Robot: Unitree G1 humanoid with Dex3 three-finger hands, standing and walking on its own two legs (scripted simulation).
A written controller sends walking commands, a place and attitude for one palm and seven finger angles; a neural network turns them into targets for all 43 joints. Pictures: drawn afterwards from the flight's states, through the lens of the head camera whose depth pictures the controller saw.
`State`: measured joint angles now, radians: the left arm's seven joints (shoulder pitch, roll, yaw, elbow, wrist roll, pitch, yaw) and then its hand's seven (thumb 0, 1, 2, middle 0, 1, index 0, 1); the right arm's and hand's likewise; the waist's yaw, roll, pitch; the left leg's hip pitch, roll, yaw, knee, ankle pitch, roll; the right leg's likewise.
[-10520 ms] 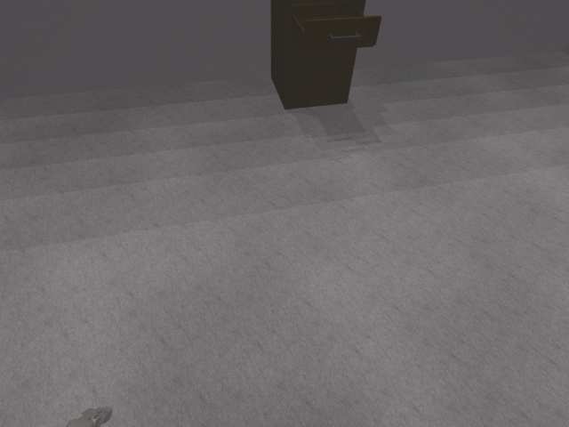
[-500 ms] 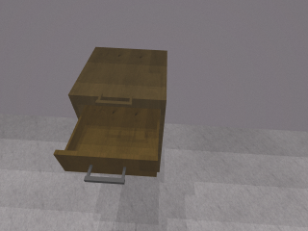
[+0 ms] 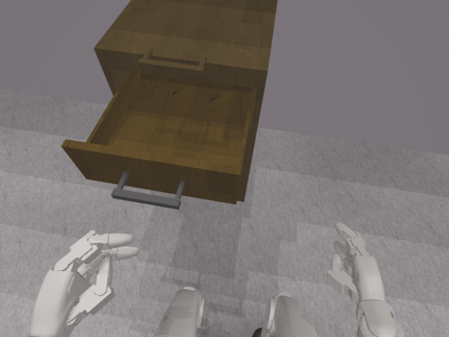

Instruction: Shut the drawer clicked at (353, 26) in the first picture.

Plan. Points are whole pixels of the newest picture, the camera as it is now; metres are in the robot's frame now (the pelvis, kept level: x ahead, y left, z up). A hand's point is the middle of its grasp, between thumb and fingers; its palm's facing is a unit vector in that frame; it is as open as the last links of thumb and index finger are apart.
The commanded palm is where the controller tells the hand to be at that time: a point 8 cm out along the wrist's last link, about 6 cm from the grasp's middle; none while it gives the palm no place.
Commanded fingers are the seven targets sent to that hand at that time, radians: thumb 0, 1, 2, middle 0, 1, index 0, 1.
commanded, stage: raise the hand and make a fist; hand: left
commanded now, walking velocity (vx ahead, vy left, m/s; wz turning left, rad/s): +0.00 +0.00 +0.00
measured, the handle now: (149, 190) +0.40 +0.22 -0.07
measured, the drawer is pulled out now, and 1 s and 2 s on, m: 0.26 0.26 0.26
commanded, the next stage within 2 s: bring the fist close to the handle in 1.32 s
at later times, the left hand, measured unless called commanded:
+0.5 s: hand (114, 276) +0.20 +0.20 +0.03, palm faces -0.06 -1.00 -0.04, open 3.1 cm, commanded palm +0.17 +0.25 +0.04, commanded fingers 0.00 0.90 0.90 -1.30 -1.49 -1.30 -1.49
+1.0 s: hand (120, 271) +0.21 +0.19 +0.02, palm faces -0.07 -1.00 -0.04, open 3.3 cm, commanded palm +0.18 +0.25 +0.03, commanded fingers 0.00 0.90 0.90 -1.40 -1.60 -1.40 -1.60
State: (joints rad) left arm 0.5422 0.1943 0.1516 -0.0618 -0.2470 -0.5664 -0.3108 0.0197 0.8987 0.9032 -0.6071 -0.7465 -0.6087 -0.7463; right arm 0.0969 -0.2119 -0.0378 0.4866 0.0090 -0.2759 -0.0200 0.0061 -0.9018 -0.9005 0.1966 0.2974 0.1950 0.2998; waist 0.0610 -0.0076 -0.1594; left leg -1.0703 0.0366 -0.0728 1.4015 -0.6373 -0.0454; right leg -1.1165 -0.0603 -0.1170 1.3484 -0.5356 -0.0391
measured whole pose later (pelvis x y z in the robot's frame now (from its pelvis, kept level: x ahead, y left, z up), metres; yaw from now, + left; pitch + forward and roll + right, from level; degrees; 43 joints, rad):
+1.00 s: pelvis +0.00 +0.03 -0.02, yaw -1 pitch +22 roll -3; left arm 0.52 0.21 0.08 -0.16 -0.20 -0.44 -0.23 0.02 0.90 0.90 -1.39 -1.60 -1.39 -1.60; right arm 0.16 -0.20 0.00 0.45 0.01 -0.15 -0.01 0.01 -0.90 -0.90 0.20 0.30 0.20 0.30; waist 0.00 0.01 -0.19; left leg -1.20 0.01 -0.05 1.48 -0.66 0.00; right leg -1.24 -0.08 -0.09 1.39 -0.54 0.01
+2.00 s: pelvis +0.00 +0.02 -0.05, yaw -1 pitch +27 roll -3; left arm 0.28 0.25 0.16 0.05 -0.24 -0.49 -0.27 0.02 0.90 0.90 -1.39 -1.60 -1.40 -1.60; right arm 0.15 -0.24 0.00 0.50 0.00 -0.15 -0.01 0.01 -0.90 -0.90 0.20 0.30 0.20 0.30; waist -0.03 0.00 -0.21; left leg -1.39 0.02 -0.06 1.61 -0.70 -0.01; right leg -1.43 -0.07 -0.08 1.53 -0.57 -0.01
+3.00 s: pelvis -0.01 +0.02 -0.08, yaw -2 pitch +30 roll -3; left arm 0.08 0.26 0.16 0.15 -0.21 -0.46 -0.24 0.02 0.90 0.90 -1.40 -1.60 -1.40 -1.60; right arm 0.12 -0.26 0.00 0.49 0.00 -0.07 0.01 0.01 -0.90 -0.90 0.20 0.30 0.20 0.30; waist -0.04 0.01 -0.21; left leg -1.54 0.02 -0.06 1.72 -0.72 -0.01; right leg -1.58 -0.07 -0.08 1.64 -0.58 -0.01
